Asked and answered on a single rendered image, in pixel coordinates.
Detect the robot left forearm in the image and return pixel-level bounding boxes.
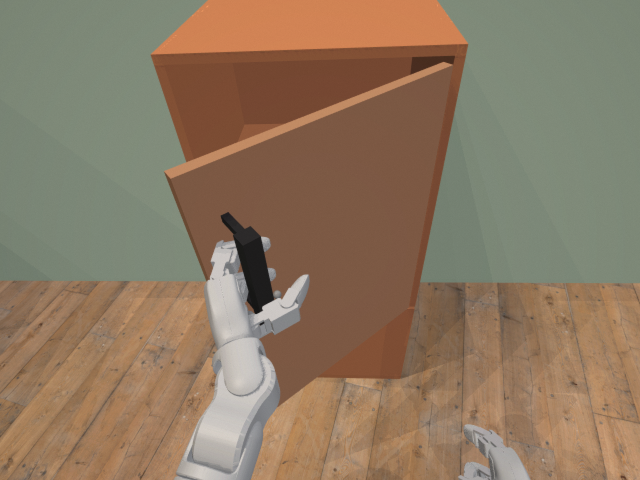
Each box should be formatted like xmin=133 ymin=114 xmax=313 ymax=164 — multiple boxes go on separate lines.
xmin=174 ymin=337 xmax=280 ymax=480

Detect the cupboard door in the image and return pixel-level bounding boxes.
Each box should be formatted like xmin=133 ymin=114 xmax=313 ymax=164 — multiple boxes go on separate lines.
xmin=164 ymin=62 xmax=453 ymax=407

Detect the robot left hand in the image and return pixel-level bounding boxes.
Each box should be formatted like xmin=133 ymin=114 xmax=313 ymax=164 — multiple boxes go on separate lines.
xmin=204 ymin=237 xmax=310 ymax=350

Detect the robot right hand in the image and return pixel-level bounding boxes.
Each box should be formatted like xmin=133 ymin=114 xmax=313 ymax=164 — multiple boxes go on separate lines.
xmin=458 ymin=424 xmax=531 ymax=480

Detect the handle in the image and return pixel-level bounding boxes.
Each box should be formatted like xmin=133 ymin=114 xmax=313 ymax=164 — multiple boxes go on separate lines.
xmin=221 ymin=212 xmax=274 ymax=326

